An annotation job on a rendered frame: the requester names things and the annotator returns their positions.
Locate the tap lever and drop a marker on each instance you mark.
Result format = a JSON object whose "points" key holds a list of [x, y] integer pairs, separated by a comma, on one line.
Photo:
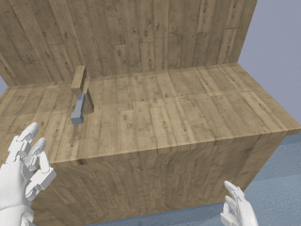
{"points": [[77, 115]]}

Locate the robot right hand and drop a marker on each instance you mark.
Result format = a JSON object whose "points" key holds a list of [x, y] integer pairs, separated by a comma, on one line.
{"points": [[243, 213]]}

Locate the robot left forearm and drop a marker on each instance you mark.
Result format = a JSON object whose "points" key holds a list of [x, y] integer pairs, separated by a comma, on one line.
{"points": [[17, 215]]}

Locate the robot left hand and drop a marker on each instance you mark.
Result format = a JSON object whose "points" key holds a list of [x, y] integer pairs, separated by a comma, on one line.
{"points": [[17, 172]]}

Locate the counter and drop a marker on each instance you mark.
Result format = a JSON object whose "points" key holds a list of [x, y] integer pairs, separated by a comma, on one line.
{"points": [[169, 114]]}

